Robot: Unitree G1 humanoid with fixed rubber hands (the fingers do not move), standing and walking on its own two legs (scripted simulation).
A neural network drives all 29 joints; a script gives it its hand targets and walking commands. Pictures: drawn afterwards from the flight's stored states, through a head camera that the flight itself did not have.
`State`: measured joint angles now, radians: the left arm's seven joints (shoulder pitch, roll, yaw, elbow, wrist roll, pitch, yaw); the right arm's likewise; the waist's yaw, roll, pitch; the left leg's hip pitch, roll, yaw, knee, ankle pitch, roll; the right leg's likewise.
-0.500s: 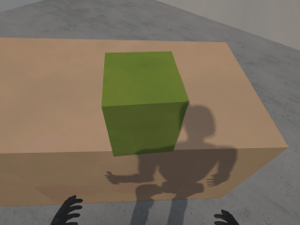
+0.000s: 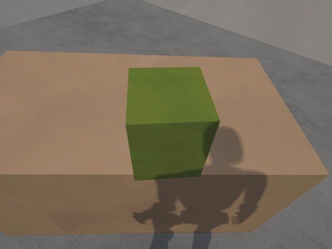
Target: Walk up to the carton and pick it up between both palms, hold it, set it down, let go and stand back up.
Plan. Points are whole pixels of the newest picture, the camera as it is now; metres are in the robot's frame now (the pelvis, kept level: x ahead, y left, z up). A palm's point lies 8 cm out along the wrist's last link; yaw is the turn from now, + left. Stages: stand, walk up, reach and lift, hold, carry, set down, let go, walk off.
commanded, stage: stand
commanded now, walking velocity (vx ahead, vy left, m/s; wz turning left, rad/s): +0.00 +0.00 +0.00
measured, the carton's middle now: (166, 125) +0.43 +0.00 +0.04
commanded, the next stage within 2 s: none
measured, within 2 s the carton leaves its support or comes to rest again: neither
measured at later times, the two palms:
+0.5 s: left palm out of the picture -0.02 +0.22 -0.15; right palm out of the picture -0.02 -0.20 -0.14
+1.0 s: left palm out of the picture -0.04 +0.22 -0.15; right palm out of the picture -0.03 -0.17 -0.14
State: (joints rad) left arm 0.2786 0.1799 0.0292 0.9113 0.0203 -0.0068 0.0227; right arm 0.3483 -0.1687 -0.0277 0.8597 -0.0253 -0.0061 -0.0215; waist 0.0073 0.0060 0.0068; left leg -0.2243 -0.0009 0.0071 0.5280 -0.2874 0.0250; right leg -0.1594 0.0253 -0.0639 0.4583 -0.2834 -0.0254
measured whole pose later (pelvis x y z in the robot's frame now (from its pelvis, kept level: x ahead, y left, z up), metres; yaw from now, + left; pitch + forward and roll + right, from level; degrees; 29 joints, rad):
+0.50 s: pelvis +0.00 +0.01 +0.00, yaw +1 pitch -3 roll -1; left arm 0.30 0.13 0.02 1.13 0.01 0.00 0.04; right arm 0.36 -0.12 -0.01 1.04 -0.02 -0.01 -0.04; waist 0.00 0.00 0.03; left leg -0.16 -0.03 0.01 0.46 -0.25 0.05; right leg -0.10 0.00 -0.06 0.40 -0.26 0.00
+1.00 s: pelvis +0.00 +0.03 +0.00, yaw +1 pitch -2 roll +0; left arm 0.33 0.09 0.01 1.20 0.02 0.00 0.05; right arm 0.36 -0.10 0.00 1.13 -0.02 -0.01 -0.04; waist 0.00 0.00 0.00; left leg -0.16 -0.07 0.02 0.42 -0.23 0.08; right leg -0.12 -0.04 -0.05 0.43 -0.27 0.03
